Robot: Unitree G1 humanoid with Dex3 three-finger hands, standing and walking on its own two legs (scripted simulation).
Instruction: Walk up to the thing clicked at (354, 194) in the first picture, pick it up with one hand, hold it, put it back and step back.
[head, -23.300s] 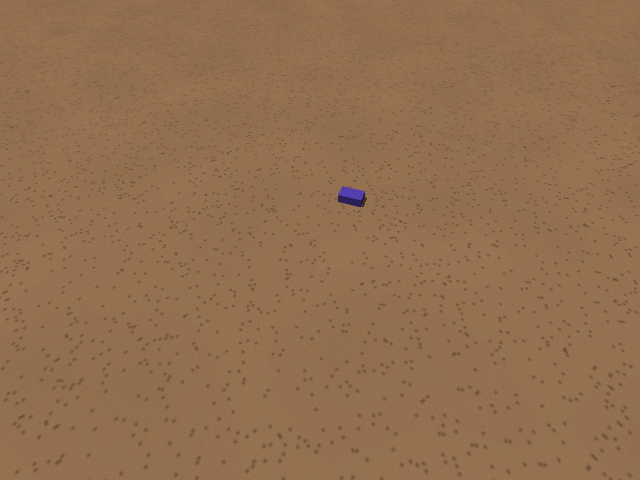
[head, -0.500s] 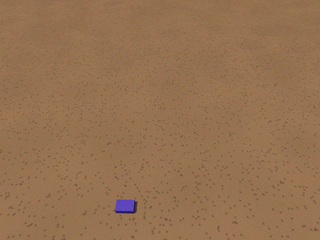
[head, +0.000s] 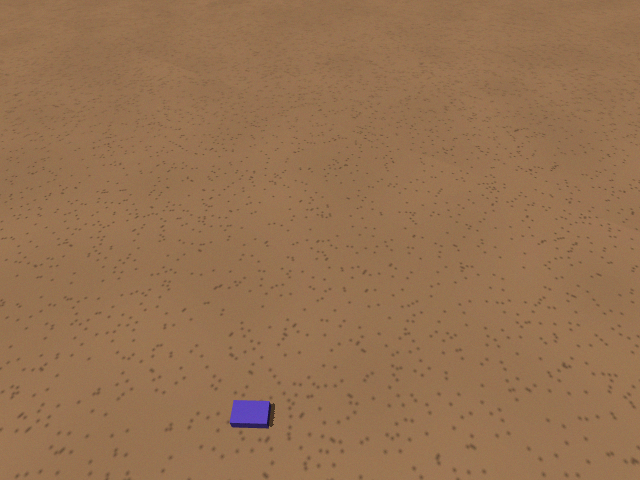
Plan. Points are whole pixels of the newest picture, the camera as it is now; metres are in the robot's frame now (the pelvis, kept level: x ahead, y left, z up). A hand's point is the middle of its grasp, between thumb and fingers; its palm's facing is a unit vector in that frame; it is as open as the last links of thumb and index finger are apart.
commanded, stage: stand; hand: left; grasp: from above
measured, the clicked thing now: (250, 414) +0.46 +0.25 -0.76
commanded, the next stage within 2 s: rise first in 0.84 s
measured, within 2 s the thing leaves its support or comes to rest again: neither
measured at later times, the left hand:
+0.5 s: hand out of the picture +0.06 +0.25 -0.15, palm faces -0.02 -0.94 -0.35, open 7.4 cm
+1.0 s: hand out of the picture +0.08 +0.25 -0.15, palm faces +0.01 -0.94 -0.35, open 7.5 cm
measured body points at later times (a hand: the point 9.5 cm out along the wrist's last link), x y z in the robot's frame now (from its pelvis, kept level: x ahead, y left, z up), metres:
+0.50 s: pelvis +0.00 +0.00 +0.00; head +0.01 -0.01 +0.45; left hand +0.06 +0.30 -0.13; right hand +0.06 -0.30 -0.14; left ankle +0.01 +0.14 -0.75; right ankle +0.00 -0.12 -0.75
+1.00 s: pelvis +0.00 -0.01 +0.00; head +0.02 -0.01 +0.45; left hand +0.08 +0.30 -0.13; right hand +0.07 -0.30 -0.14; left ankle +0.01 +0.14 -0.75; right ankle +0.00 -0.12 -0.75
